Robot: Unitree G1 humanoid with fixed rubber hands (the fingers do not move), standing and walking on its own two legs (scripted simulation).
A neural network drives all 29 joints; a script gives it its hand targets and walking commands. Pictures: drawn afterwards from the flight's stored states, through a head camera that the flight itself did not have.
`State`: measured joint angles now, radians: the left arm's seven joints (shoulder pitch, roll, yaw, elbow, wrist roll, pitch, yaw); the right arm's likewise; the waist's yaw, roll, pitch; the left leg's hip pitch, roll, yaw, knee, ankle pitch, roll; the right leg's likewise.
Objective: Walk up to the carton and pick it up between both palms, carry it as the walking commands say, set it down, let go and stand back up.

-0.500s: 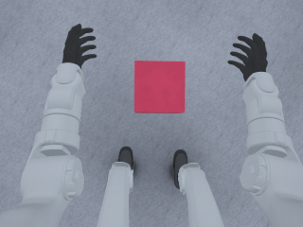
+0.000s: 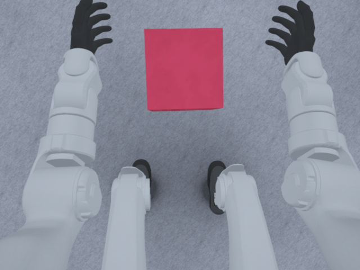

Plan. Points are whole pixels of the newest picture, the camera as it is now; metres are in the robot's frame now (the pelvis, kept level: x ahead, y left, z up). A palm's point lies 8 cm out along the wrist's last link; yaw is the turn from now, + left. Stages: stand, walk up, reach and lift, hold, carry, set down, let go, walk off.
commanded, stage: reach and lift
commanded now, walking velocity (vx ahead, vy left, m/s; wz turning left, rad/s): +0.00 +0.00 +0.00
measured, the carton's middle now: (182, 75) +0.53 +0.00 -0.46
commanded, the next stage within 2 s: none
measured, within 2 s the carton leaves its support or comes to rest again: neither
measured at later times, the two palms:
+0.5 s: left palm (107, 66) +0.51 +0.19 -0.28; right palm (259, 72) +0.51 -0.19 -0.28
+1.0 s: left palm (118, 76) +0.51 +0.19 -0.37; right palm (245, 78) +0.51 -0.18 -0.37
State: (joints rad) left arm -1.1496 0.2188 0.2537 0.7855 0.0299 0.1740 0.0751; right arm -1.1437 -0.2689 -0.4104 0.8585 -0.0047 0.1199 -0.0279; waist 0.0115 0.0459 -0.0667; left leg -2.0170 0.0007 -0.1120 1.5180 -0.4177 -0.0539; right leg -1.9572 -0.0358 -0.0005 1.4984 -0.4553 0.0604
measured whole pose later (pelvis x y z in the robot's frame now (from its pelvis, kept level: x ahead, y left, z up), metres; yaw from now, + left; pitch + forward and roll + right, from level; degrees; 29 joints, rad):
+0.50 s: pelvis -0.02 +0.00 -0.11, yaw -1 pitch +48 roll -4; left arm -1.31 0.31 0.18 0.98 -0.06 0.10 0.11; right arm -1.30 -0.31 -0.26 1.00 0.03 0.09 -0.10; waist 0.01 0.04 0.14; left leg -2.25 -0.01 -0.11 1.93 -0.52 -0.06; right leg -2.19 -0.01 0.04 1.91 -0.55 0.08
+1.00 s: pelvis -0.03 +0.00 -0.17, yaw +0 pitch +40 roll -2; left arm -1.46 0.37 0.13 1.12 -0.16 0.04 0.11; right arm -1.45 -0.37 -0.13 1.09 0.12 0.06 -0.12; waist 0.01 0.04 0.39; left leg -2.31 -0.01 -0.11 2.14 -0.53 -0.08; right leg -2.27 0.01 0.06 2.14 -0.57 0.09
